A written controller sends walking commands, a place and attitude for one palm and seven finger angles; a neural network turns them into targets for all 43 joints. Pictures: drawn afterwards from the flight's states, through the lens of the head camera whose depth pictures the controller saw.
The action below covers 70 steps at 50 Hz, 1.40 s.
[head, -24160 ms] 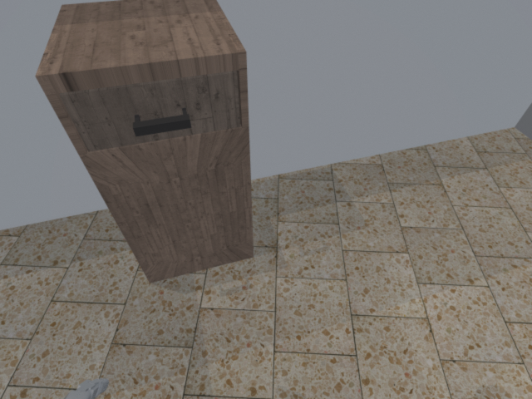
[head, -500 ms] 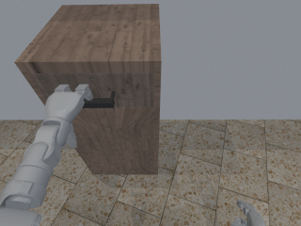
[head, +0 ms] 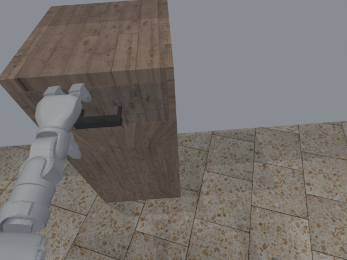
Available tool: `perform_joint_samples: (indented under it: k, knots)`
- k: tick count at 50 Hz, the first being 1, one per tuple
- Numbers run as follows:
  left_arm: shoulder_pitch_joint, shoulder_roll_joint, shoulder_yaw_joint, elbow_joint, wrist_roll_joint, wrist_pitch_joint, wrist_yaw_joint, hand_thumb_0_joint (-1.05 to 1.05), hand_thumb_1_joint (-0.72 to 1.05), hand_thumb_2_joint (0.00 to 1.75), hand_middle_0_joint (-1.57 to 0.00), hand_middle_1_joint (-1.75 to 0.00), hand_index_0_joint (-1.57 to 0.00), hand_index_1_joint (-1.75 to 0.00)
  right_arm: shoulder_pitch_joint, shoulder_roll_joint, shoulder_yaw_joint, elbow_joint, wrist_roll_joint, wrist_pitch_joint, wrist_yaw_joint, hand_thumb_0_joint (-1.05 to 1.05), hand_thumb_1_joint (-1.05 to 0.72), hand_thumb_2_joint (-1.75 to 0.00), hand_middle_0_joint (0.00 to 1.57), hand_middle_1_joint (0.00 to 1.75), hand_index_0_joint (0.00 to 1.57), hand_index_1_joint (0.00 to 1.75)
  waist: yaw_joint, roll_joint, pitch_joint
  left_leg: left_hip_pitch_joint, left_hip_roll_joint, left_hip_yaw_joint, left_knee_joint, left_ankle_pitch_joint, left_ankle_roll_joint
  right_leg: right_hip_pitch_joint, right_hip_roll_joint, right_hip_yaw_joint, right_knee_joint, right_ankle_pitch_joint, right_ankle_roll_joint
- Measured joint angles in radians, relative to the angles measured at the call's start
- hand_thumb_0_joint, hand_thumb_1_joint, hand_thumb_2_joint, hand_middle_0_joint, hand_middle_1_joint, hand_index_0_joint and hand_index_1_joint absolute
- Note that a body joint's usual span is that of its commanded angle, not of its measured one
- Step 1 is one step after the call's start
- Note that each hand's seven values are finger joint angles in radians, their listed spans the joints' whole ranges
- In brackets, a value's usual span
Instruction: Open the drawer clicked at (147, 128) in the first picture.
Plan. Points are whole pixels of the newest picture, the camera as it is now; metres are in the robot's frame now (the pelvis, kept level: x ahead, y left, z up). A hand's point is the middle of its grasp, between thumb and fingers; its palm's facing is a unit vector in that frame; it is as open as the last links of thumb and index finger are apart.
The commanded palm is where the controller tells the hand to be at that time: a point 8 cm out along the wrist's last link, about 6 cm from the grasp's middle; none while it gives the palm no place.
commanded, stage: re-aim the fingers above the handle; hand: left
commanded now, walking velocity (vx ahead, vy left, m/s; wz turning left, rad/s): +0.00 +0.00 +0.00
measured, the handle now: (99, 116) +0.49 +0.25 +0.02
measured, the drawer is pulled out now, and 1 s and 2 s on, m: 0.00 0.00 0.00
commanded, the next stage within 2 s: lower the fingers behind the handle in 0.20 s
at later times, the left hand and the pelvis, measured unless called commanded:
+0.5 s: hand (76, 119) +0.41 +0.27 +0.09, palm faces +0.05 +0.03 -1.00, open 13.9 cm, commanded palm +0.38 +0.25 +0.13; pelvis +0.00 +0.00 +0.00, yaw +1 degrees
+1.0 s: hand (91, 135) +0.40 +0.25 +0.04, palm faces +0.04 -0.02 -1.00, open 13.9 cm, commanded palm +0.38 +0.25 +0.10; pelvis +0.00 -0.01 -0.01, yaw +1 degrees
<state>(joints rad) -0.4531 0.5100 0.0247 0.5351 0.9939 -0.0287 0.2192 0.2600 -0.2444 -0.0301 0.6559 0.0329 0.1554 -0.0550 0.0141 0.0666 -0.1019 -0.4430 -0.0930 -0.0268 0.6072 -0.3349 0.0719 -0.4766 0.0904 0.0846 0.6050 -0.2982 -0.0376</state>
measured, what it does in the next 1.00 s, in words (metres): stands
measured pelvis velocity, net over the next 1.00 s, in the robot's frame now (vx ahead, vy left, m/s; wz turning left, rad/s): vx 0.00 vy -0.01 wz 0.02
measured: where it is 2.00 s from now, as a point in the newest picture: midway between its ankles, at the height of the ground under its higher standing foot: outside the picture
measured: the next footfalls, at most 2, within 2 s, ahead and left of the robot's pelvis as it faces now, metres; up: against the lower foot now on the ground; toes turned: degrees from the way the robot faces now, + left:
none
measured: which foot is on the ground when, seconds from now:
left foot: down 0.00-1.00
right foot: down 0.00-1.00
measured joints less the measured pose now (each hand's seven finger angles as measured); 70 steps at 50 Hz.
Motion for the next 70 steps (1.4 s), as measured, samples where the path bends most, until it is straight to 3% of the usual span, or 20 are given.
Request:
perform_joint_samples:
  k: [3,7,9,12,15,17,20,23,26,28,31,33,36,39,44,49,51,56,63,70]
  knots:
    - [0.005,0.030,-0.010,0.029,-0.024,0.104,-0.028,0.00,-0.49,0.30,-0.31,-1.20,-0.32,-1.20,0.004,-0.008,0.002,0.011,0.015,0.004,0.004,0.01,-0.91,-0.90,0.20,0.30,0.20,0.30,0.007,0.007,-0.004,0.011,-0.003,-0.009,-0.018,0.010,0.002,0.015,-0.005,-0.007,-0.020,0.007,0.002]
    - [0.004,0.025,-0.114,0.024,-0.072,0.175,-0.143,0.00,-0.49,0.30,-0.31,-1.20,-0.32,-1.20,0.010,-0.023,0.000,0.003,0.028,-0.001,-0.005,0.01,-0.91,-0.90,0.20,0.30,0.20,0.30,0.010,0.007,-0.002,0.031,-0.016,-0.045,-0.023,0.016,0.005,0.049,-0.019,-0.042,-0.038,0.005,0.004]
    - [0.004,0.001,-0.171,-0.012,-0.086,0.143,-0.191,0.00,-0.49,0.30,-0.31,-1.20,-0.32,-1.20,0.001,-0.029,-0.002,-0.001,0.021,-0.011,-0.015,0.01,-0.91,-0.90,0.20,0.30,0.20,0.30,0.009,0.001,0.006,0.036,-0.023,-0.063,-0.015,0.015,0.006,0.062,-0.026,-0.060,-0.038,0.000,0.005]
    - [-0.018,-0.042,-0.241,-0.051,-0.069,0.036,-0.203,0.00,-0.49,0.30,-0.32,-1.20,-0.32,-1.20,-0.029,-0.031,-0.005,-0.006,0.008,-0.032,-0.028,0.01,-0.91,-0.90,0.20,0.30,0.20,0.30,0.005,-0.013,0.015,0.029,-0.031,-0.075,0.007,0.009,0.005,0.060,-0.033,-0.075,-0.019,-0.010,0.005]
    - [-0.047,-0.074,-0.241,-0.073,-0.030,-0.070,-0.142,0.00,-0.49,0.30,-0.32,-1.20,-0.33,-1.20,-0.069,-0.024,-0.005,-0.016,-0.001,-0.047,-0.027,0.01,-0.91,-0.90,0.20,0.30,0.20,0.30,-0.002,-0.023,0.013,0.012,-0.030,-0.062,0.025,0.002,0.003,0.036,-0.031,-0.064,0.005,-0.016,0.004]
    - [-0.080,-0.087,-0.209,-0.053,-0.012,-0.092,-0.075,0.00,-0.49,0.30,-0.32,-1.20,-0.33,-1.20,-0.090,-0.015,-0.001,-0.022,-0.003,-0.052,-0.021,0.01,-0.91,-0.90,0.20,0.30,0.20,0.30,-0.004,-0.024,0.009,0.000,-0.026,-0.047,0.032,-0.002,0.001,0.018,-0.026,-0.050,0.019,-0.018,0.003]
    - [-0.142,-0.089,-0.146,0.030,-0.002,-0.021,0.011,0.00,-0.49,0.30,-0.32,-1.20,-0.33,-1.20,-0.109,0.001,0.016,-0.024,-0.002,-0.037,-0.007,0.01,-0.91,-0.90,0.20,0.30,0.20,0.30,-0.002,-0.020,0.002,-0.012,-0.018,-0.022,0.027,0.000,0.000,-0.005,-0.018,-0.026,0.027,-0.013,0.004]
    - [-0.187,-0.072,-0.114,0.145,0.010,0.110,0.028,0.01,-0.49,0.30,-0.31,-1.20,-0.32,-1.20,-0.104,0.013,0.036,-0.023,0.002,-0.008,0.009,0.01,-0.91,-0.90,0.20,0.30,0.20,0.30,0.004,-0.012,-0.010,-0.019,-0.011,-0.009,0.007,0.008,-0.001,-0.019,-0.012,-0.012,0.016,-0.002,0.003]
    - [-0.176,-0.047,-0.131,0.226,0.009,0.222,-0.037,0.01,-0.49,0.30,-0.31,-1.20,-0.31,-1.20,-0.075,0.015,0.049,-0.028,0.016,0.020,0.016,0.01,-0.91,-0.90,0.20,0.30,0.20,0.30,0.004,0.001,-0.016,-0.016,-0.008,-0.011,-0.013,0.016,-0.001,-0.015,-0.010,-0.012,-0.006,0.007,0.001]
    - [-0.143,-0.037,-0.156,0.228,-0.009,0.244,-0.106,0.00,-0.49,0.30,-0.31,-1.20,-0.31,-1.19,-0.046,0.014,0.048,-0.033,0.021,0.029,0.009,0.01,-0.91,-0.90,0.20,0.30,0.20,0.30,0.000,0.003,-0.015,-0.011,-0.008,-0.022,-0.017,0.016,-0.001,-0.006,-0.011,-0.023,-0.015,0.006,-0.001]
    - [-0.077,-0.034,-0.146,0.136,-0.043,0.193,-0.165,0.00,-0.49,0.30,-0.31,-1.20,-0.28,-1.19,-0.004,0.008,0.035,-0.032,0.012,0.021,-0.014,0.01,-0.91,-0.90,0.20,0.30,0.20,0.30,-0.003,-0.006,-0.002,-0.003,-0.011,-0.045,-0.006,0.008,-0.002,0.012,-0.014,-0.045,-0.016,-0.004,-0.005]
    - [-0.050,-0.016,-0.135,0.062,-0.053,0.094,-0.185,0.00,-0.49,0.30,-0.32,-1.20,-0.25,-1.18,0.019,0.002,0.020,-0.020,0.000,0.009,-0.029,0.01,-0.91,-0.90,0.20,0.30,0.20,0.30,0.002,-0.015,0.000,-0.004,-0.014,-0.059,0.011,-0.002,-0.004,0.018,-0.016,-0.060,-0.007,-0.015,-0.007]
    - [-0.051,-0.010,-0.162,0.021,-0.025,-0.029,-0.153,0.00,-0.49,0.30,-0.32,-1.20,-0.26,-1.18,0.030,-0.016,-0.008,0.004,-0.008,-0.006,-0.032,0.01,-0.91,-0.90,0.20,0.30,0.20,0.30,0.007,-0.018,-0.010,-0.023,-0.016,-0.071,0.046,-0.020,-0.008,0.007,-0.017,-0.075,0.015,-0.031,-0.009]
    - [-0.072,-0.035,-0.154,0.061,-0.009,-0.077,-0.099,0.00,-0.49,0.30,-0.32,-1.20,-0.27,-1.19,0.010,-0.031,-0.020,0.013,-0.003,-0.006,-0.018,0.01,-0.91,-0.90,0.20,0.30,0.20,0.30,0.005,-0.021,-0.015,-0.053,-0.015,-0.060,0.073,-0.032,-0.009,-0.027,-0.014,-0.068,0.046,-0.040,-0.010]
    - [-0.064,-0.073,-0.103,0.115,0.015,-0.047,-0.004,0.00,-0.49,0.30,-0.32,-1.21,-0.30,-1.19,-0.016,-0.027,-0.024,-0.016,-0.006,-0.009,0.005,0.01,-0.91,-0.90,0.20,0.30,0.20,0.30,-0.010,-0.024,-0.022,-0.097,-0.007,-0.029,0.088,-0.034,-0.008,-0.085,-0.005,-0.040,0.076,-0.039,-0.009]
    - [-0.055,-0.071,-0.072,0.150,0.050,0.012,0.069,0.00,-0.49,0.30,-0.32,-1.22,-0.31,-1.19,-0.022,-0.006,-0.013,-0.019,-0.007,-0.008,0.008,0.01,-0.91,-0.90,0.20,0.30,0.20,0.30,-0.017,-0.020,-0.038,-0.114,0.002,-0.015,0.089,-0.035,-0.009,-0.107,0.004,-0.027,0.080,-0.034,-0.010]
    - [-0.059,-0.063,-0.074,0.180,0.048,0.053,0.073,0.00,-0.49,0.30,-0.32,-1.22,-0.32,-1.20,-0.019,0.001,-0.008,-0.017,-0.002,-0.008,0.008,0.01,-0.91,-0.90,0.20,0.30,0.20,0.30,-0.020,-0.017,-0.041,-0.111,0.004,-0.016,0.086,-0.034,-0.010,-0.104,0.006,-0.028,0.075,-0.031,-0.011]
    - [-0.083,-0.061,-0.103,0.206,0.027,0.089,0.045,0.00,-0.49,0.30,-0.30,-1.21,-0.31,-1.20,-0.005,0.005,0.003,-0.014,0.010,-0.007,0.000,0.01,-0.91,-0.90,0.20,0.30,0.20,0.30,-0.024,-0.013,-0.036,-0.096,0.004,-0.027,0.077,-0.028,-0.012,-0.083,0.005,-0.038,0.059,-0.026,-0.013]
    - [-0.100,-0.044,-0.100,0.236,0.030,0.050,0.009,0.00,-0.49,0.30,-0.28,-1.22,-0.29,-1.19,0.014,-0.006,0.005,-0.020,0.010,-0.006,-0.012,0.01,-0.91,-0.90,0.20,0.30,0.20,0.30,-0.027,-0.024,-0.044,-0.092,0.006,-0.030,0.080,-0.030,-0.014,-0.078,0.007,-0.042,0.061,-0.027,-0.016]
    - [-0.103,-0.045,-0.100,0.231,0.041,0.019,0.034,0.00,-0.49,0.30,-0.25,-1.22,-0.26,-1.18,0.028,-0.024,-0.014,-0.027,0.007,-0.011,-0.001,0.01,-0.91,-0.90,0.20,0.30,0.20,0.30,-0.016,-0.027,-0.050,-0.131,0.003,-0.031,0.113,-0.038,-0.014,-0.115,0.006,-0.047,0.090,-0.035,-0.016]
